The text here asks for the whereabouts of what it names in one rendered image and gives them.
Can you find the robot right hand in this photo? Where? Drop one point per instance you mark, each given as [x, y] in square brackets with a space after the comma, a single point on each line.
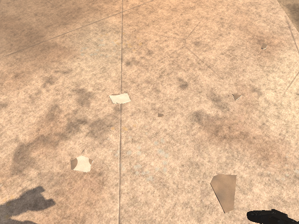
[272, 216]

